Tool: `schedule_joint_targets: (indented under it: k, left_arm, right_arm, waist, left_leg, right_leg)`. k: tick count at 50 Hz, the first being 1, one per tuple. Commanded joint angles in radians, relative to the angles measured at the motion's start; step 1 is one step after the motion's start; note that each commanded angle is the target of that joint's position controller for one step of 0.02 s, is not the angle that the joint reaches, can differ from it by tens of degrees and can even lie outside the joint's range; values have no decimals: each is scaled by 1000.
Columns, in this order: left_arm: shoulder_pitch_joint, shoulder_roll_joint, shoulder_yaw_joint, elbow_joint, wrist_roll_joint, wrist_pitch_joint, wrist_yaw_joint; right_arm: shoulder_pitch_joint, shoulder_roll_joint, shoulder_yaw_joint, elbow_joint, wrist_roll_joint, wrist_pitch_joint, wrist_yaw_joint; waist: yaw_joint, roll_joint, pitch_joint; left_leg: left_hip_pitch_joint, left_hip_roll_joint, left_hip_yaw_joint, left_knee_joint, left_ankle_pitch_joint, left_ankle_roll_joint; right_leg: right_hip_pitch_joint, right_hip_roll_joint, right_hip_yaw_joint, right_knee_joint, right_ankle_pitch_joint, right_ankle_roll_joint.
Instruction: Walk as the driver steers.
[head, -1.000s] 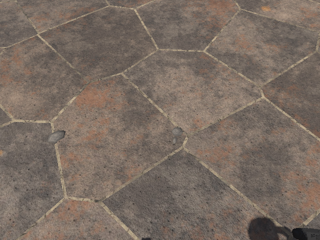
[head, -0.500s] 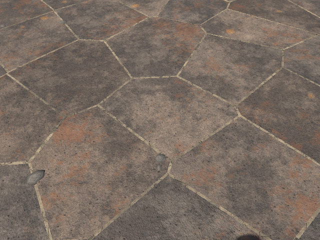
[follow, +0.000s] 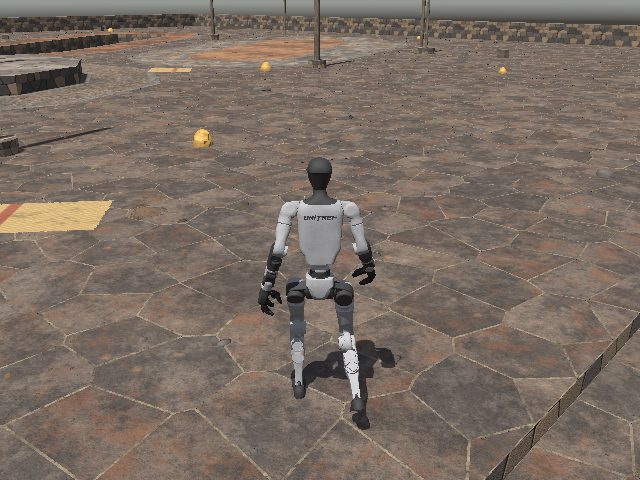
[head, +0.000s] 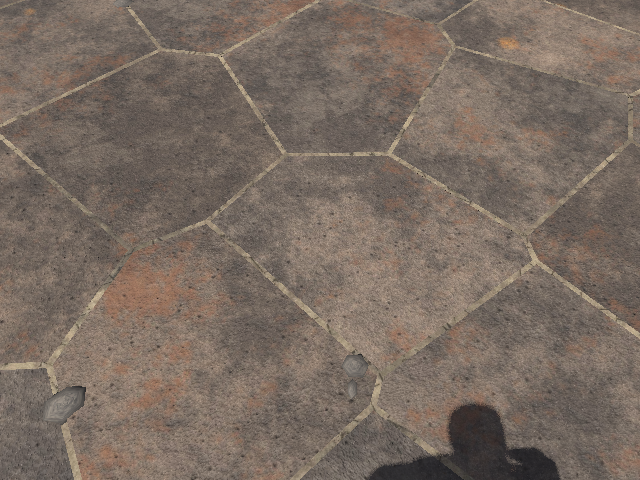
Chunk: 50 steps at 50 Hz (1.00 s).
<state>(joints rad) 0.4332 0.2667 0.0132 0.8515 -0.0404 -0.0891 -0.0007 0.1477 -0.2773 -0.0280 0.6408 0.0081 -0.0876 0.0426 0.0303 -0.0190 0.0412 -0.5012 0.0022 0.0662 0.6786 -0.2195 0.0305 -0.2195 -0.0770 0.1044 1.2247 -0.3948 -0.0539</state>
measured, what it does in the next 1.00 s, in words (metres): walks ahead, turning left: right foot, then left foot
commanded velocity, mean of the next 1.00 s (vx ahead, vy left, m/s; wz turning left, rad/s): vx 0.24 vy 0.00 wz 0.55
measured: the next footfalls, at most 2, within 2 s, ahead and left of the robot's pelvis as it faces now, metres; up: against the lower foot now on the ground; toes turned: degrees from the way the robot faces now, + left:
right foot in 0.34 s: +0.49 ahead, -0.07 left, +0.00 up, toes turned +16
left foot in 0.74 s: +0.34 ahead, +0.15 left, +0.00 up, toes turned +38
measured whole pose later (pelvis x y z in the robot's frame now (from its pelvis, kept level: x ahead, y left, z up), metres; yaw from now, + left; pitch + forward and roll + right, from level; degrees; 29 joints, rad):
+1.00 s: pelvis +0.33 +0.05 +0.03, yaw +35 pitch +0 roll -2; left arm 0.17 0.31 0.08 0.83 -0.01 0.04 0.01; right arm 0.14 -0.23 -0.02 0.64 -0.04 0.01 -0.02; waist 0.02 -0.05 0.04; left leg -0.25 -0.01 0.06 0.47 -0.22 0.07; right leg -0.46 -0.05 -0.01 0.91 -0.32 0.08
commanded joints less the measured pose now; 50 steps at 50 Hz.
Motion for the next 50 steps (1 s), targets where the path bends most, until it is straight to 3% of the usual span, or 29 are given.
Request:
schedule_joint_targets:
  k: [1,3,5,7,9,10,12,15,16,17,18,19,21,22,24,26,29,33,36,37,38,39,40,41,42,43,46,48,50]
  left_arm:
    - [-148,82,25,-164,6,-45,0]
    - [-112,57,23,-153,12,-17,-6]
    - [-136,54,23,-166,35,0,-1]
    - [-236,54,17,-211,59,-15,-3]
    - [-359,31,6,-238,67,-36,-23]
    - [-408,36,9,-254,64,-41,-30]
    - [-430,88,29,-268,52,-36,-31]
    - [-332,154,60,-237,52,-25,-13]
    - [-237,167,70,-214,59,-25,-8]
    - [-129,209,78,-207,77,-26,-1]
    - [-167,223,66,-235,107,-11,1]
    - [-203,210,70,-248,79,7,-8]
    - [-333,96,45,-278,59,36,7]
    - [-370,81,40,-272,62,46,12]
    - [-412,104,54,-245,78,47,18]
    - [-412,119,66,-224,79,41,24]
    - [-418,159,86,-208,65,44,32]
    - [-451,195,104,-198,42,56,16]
    - [-427,194,108,-168,15,71,2]
    - [-384,159,100,-143,12,81,-2]
    - [-341,104,84,-137,34,93,-9]
    - [-373,114,83,-189,62,97,4]
    - [-440,156,95,-190,52,101,16]
    - [-433,155,98,-187,33,104,21]
    - [-402,149,100,-160,37,106,31]
    - [-365,153,101,-135,48,109,33]
    - [-269,103,83,-69,32,111,13]
    - [-309,83,67,-77,22,114,6]
    - [-348,125,71,-112,21,118,3]
  right_arm:
    - [218,-127,-44,40,-31,-14,-7]
    - [142,-74,-29,39,-25,-16,-3]
    - [132,-94,-34,54,-2,-25,-11]
    - [134,-117,-41,64,-1,-25,-32]
    - [173,-144,-55,73,10,-10,-49]
    - [225,-174,-66,82,18,-4,-56]
    - [251,-216,-85,89,34,11,-71]
    - [229,-193,-97,70,27,47,-88]
    - [195,-168,-93,46,26,58,-89]
    - [201,-94,-71,4,9,65,-86]
    - [487,41,-34,27,0,72,-75]
    - [569,-74,-41,40,29,80,-66]
    - [332,-177,-80,9,32,115,-79]
    - [296,-189,-90,1,27,135,-86]
    - [279,-144,-86,-23,23,161,-88]
    - [230,-103,-76,-53,20,163,-88]
    - [157,-99,-69,-83,11,161,-68]
    - [121,-133,-82,-90,16,180,-39]
    - [119,-136,-93,-90,6,186,-33]
    - [166,-159,-104,-69,-6,182,-43]
    - [202,-265,-130,-72,-8,173,-62]
    - [141,-345,-131,-119,-36,149,-68]
    - [135,-293,-119,-119,-47,122,-57]
    - [103,-264,-105,-108,-42,104,-54]
    - [51,-227,-95,-108,-25,97,-55]
    - [2,-176,-74,-109,-15,96,-60]
    - [-32,-45,-17,-81,-42,80,-69]
    - [-40,-67,-23,-60,-53,75,-72]
    - [-14,-148,-49,-35,-49,87,-79]
  waist:
    - [-73,100,-107]
    - [-1,122,-30]
    - [34,91,39]
    - [25,65,81]
    - [-22,55,64]
    - [-46,59,35]
    - [-39,86,9]
    - [10,109,-57]
    - [60,95,-110]
    - [86,-3,-261]
    - [-64,-316,-426]
    - [-72,-373,-546]
    - [-38,-120,-294]
    - [-50,-100,-226]
    - [-79,-139,-143]
    - [-71,-133,-132]
    - [-55,-85,-170]
    - [-61,-107,-147]
    - [-79,-57,-135]
    - [-89,5,-124]
    - [-73,282,-76]
    - [-54,389,-77]
    - [-107,251,-118]
    - [-78,210,-101]
    - [-51,156,-108]
    - [-31,158,-123]
    - [-2,129,-181]
    - [-31,136,-133]
    - [-63,156,-95]
  left_leg:
    - [455,241,-474,-415,-268,169]
    - [285,199,-409,-490,-65,212]
    - [199,197,-328,-524,279,234]
    - [140,145,-219,-523,519,220]
    - [101,62,-137,-486,505,168]
    - [121,74,-171,-483,438,154]
    - [207,106,-249,-438,324,119]
    - [308,102,-324,-226,339,66]
    - [299,53,-318,-78,340,29]
    - [211,-29,-280,184,117,-17]
    - [-36,-132,-243,547,-590,-62]
    - [-85,-63,-258,718,-501,-70]
    - [-165,19,-161,730,-304,-107]
    - [-133,50,-153,722,-265,-122]
    - [-33,79,-119,622,-229,-126]
    - [-27,95,-96,515,-212,-121]
    - [22,131,-94,356,-121,-94]
    - [153,105,-24,171,-60,-47]
    - [269,52,17,-48,-22,9]
    - [355,29,-16,-136,41,44]
    - [448,221,-314,-305,351,131]
    - [403,400,-576,-349,402,316]
    - [358,376,-519,-376,310,325]
    - [340,327,-436,-375,238,268]
    - [352,281,-381,-360,190,211]
    - [356,263,-320,-344,258,186]
    - [340,211,-157,-335,368,162]
    - [327,207,-114,-348,289,153]
    - [352,258,-153,-358,248,191]
  right_leg:
    - [-505,-75,10,119,128,-38]
    - [-421,-83,-5,71,131,-10]
    - [-413,-72,-28,-39,123,42]
    - [-389,-37,-64,-247,265,85]
    - [-252,44,-101,-530,492,95]
    - [-191,80,-97,-611,591,100]
    - [-139,94,-29,-725,647,97]
    - [-51,85,14,-745,564,78]
    - [52,65,-1,-770,586,66]
    - [283,-79,78,-724,820,20]
    - [559,-373,380,-664,1177,-134]
    - [551,-424,575,-753,831,-206]
    - [290,-297,312,-856,482,-153]
    - [167,-257,215,-879,456,-149]
    - [-28,-197,50,-939,431,-143]
    - [-29,-215,-19,-963,482,-166]
    - [11,-272,-67,-969,502,-185]
    - [-12,-274,-180,-960,381,-140]
    - [-16,-256,-220,-851,262,-72]
    - [-79,-208,-251,-745,179,-17]
    - [-274,-79,-357,-453,-65,88]
    - [-474,41,-240,-181,-280,144]
    - [-474,38,-118,-65,-246,127]
    - [-474,24,-94,-58,-149,104]
    - [-467,9,-79,-78,-72,98]
    - [-441,9,-88,-74,-15,108]
    - [-260,-1,-82,-164,99,135]
    - [-200,0,-74,-336,117,143]
    - [-218,9,-102,-370,56,145]
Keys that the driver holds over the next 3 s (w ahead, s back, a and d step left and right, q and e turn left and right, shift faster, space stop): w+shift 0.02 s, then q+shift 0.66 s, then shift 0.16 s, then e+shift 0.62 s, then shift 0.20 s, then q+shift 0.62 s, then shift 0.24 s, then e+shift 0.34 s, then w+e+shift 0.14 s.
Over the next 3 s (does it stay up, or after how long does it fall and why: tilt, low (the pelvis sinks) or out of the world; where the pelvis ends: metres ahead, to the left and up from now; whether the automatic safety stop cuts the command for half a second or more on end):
stays up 0.41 0.05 0.02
